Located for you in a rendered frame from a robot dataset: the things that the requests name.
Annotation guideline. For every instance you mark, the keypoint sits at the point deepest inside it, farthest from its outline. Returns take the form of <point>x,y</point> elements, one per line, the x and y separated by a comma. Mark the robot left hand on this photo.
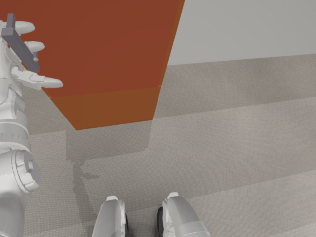
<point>8,60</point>

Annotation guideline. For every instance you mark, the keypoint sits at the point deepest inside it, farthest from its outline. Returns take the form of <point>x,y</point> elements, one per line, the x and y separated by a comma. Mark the handle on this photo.
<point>18,46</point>

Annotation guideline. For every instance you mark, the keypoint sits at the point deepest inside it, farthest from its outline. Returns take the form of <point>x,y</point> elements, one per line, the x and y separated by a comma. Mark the cupboard door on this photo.
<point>97,46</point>

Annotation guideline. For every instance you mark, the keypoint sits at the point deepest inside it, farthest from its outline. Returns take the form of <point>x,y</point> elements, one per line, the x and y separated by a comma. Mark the left robot upper arm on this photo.
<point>19,176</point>

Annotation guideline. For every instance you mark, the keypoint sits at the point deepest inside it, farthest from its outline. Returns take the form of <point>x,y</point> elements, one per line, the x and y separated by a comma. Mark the robot right thigh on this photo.
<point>184,218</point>

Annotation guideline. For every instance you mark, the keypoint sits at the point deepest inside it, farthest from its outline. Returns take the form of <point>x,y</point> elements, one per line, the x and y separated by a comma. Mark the robot thigh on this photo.
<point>110,219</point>
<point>184,218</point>

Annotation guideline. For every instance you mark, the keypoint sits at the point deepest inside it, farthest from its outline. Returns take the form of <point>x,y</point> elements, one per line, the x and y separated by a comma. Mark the robot left thigh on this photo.
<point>110,219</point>

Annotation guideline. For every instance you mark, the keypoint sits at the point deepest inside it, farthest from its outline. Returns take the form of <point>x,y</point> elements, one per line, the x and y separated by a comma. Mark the left robot forearm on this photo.
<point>14,128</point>

